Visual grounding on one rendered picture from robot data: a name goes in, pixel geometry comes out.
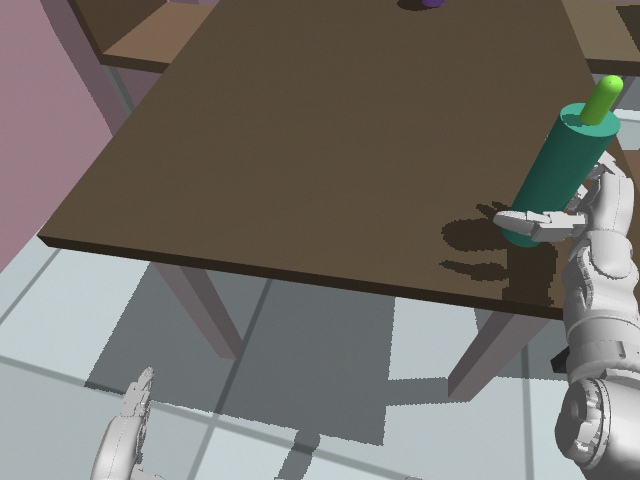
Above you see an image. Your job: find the left robot hand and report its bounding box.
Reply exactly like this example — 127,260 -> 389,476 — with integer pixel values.
90,367 -> 166,480

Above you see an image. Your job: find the table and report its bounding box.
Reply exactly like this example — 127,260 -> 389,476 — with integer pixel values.
37,0 -> 640,402

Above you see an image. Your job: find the chair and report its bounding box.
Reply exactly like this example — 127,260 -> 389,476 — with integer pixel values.
562,0 -> 640,150
550,150 -> 640,374
67,0 -> 215,117

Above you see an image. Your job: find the right robot hand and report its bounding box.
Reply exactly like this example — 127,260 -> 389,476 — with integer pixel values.
493,134 -> 634,244

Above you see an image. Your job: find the right robot arm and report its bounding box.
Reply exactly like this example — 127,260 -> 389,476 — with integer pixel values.
555,230 -> 640,480

